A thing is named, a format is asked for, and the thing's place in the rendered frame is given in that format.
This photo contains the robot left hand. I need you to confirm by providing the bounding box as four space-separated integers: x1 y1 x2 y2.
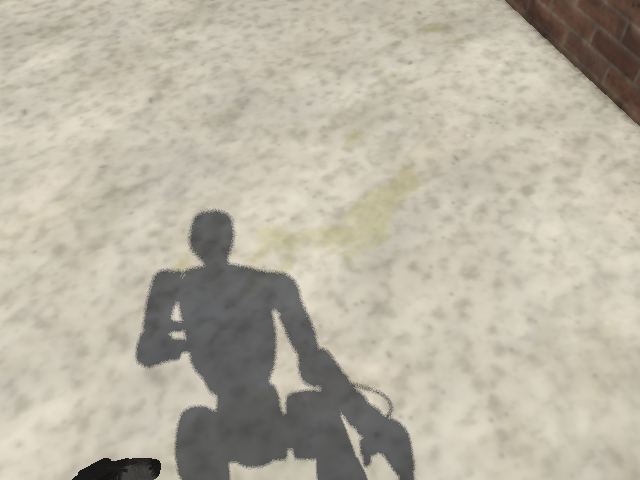
72 458 161 480

